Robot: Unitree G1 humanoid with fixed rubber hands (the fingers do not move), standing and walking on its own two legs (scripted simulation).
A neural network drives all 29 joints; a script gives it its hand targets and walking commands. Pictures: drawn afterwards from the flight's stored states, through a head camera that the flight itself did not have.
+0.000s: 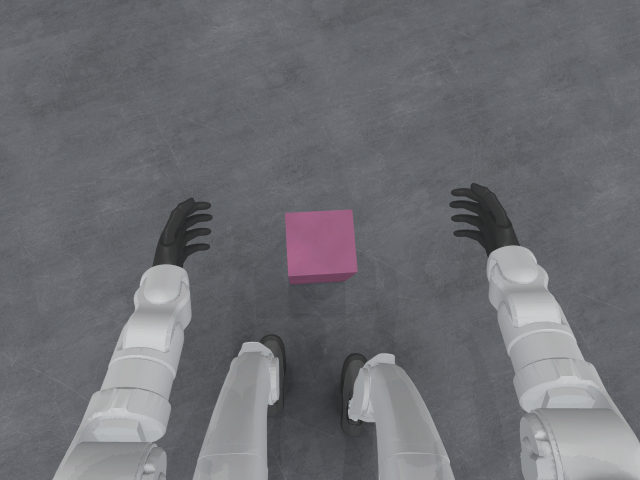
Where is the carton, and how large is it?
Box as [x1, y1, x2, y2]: [285, 210, 357, 284]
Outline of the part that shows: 351,210 285,213 287,262 290,284 345,280 357,271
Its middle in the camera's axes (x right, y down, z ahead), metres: +0.00 +0.02 +0.97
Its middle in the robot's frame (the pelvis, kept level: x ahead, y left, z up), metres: +0.44 -0.01 -0.57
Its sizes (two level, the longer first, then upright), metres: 0.152 0.142 0.236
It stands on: the floor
